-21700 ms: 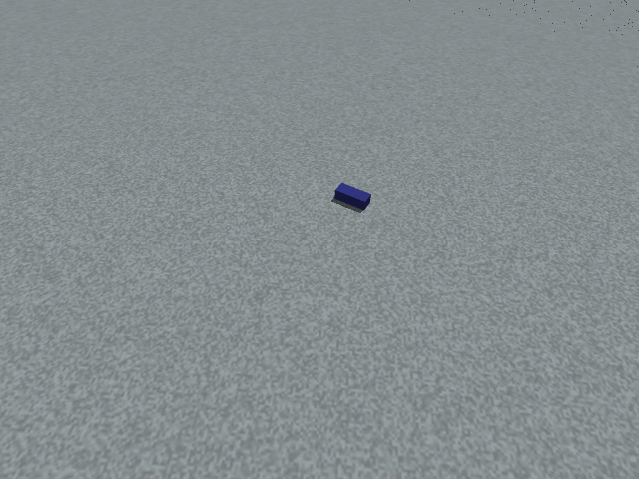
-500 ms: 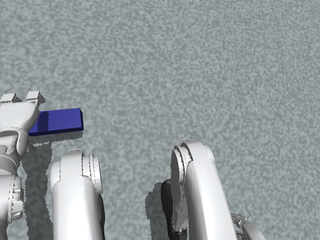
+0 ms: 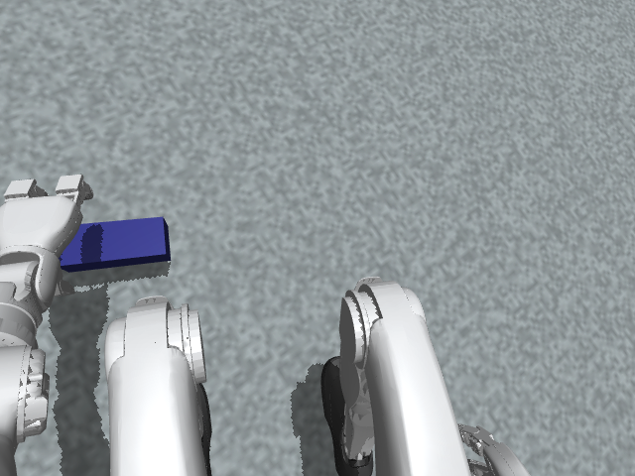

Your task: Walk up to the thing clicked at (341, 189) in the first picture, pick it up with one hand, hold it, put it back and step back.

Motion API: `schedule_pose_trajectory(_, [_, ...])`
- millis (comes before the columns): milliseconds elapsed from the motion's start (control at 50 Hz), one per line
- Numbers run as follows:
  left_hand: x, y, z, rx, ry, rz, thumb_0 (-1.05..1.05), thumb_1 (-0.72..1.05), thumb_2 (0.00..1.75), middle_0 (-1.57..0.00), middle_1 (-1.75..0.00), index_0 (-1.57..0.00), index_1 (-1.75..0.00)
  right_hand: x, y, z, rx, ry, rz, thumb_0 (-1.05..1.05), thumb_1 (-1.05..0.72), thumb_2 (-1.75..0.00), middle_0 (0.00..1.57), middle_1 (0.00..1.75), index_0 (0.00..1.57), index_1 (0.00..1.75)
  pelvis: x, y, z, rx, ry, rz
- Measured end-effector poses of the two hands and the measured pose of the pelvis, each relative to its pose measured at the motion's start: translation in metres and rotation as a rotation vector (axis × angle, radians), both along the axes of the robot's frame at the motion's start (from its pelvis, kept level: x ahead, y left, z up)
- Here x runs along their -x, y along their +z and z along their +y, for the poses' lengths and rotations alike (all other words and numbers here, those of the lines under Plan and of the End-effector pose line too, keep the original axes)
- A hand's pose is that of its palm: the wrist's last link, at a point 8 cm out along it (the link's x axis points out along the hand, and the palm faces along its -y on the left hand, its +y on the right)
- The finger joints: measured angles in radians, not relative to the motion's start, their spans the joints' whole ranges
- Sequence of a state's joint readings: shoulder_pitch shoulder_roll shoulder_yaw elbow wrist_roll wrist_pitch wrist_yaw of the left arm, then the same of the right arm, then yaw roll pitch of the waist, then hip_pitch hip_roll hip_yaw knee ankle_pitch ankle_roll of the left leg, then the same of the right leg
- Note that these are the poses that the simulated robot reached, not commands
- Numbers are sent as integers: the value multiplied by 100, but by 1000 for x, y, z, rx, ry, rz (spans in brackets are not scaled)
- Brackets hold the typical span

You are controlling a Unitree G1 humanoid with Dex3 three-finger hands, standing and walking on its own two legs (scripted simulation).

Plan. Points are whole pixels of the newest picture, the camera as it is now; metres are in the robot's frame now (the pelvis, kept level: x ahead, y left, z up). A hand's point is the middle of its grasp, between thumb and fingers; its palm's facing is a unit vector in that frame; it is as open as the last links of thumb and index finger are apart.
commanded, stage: rise first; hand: left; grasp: from above
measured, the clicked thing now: (116, 244) +0.44 +0.27 -0.30
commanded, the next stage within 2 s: approach in 0.62 s
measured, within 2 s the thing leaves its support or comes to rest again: neither
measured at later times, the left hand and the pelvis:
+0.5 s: hand (58, 252) +0.40 +0.31 -0.17, palm faces -0.45 -0.08 -0.89, open 13.9 cm; pelvis +0.00 +0.00 +0.00, yaw +0 degrees
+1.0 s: hand (86, 243) +0.41 +0.27 -0.18, palm faces -0.46 -0.06 -0.89, open 14.0 cm; pelvis +0.00 +0.00 +0.00, yaw +1 degrees
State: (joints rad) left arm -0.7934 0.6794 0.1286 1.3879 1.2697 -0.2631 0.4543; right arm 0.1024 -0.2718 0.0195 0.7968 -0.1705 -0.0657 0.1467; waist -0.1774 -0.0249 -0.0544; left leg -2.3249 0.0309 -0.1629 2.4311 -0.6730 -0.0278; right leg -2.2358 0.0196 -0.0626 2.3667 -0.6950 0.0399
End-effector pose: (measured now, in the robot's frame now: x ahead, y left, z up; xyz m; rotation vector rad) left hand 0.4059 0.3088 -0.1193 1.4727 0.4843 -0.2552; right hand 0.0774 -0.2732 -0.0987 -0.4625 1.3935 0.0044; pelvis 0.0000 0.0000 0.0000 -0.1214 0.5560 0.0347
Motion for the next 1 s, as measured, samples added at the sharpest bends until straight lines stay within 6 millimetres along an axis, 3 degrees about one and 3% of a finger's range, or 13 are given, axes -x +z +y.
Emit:
schedule_pose_trajectory(860, [4, 1, -8, -13, -16, 2, 0, -51, 100, -13, -96, -11, -98, 5, -3, 1, -18, 8, -10, 0, -91, -90, 20, 30, 20, 30, 3, -2, -1, -9, 4, -4])
schedule_pose_trajectory(1000, [-11, -3, -32, -5, -74, 5, 0, -52, 101, -11, -100, -10, -102, 7, -1, 1, -23, 18, -12, 0, -91, -90, 20, 30, 20, 30, 3, -2, -2, -11, 5, -3])
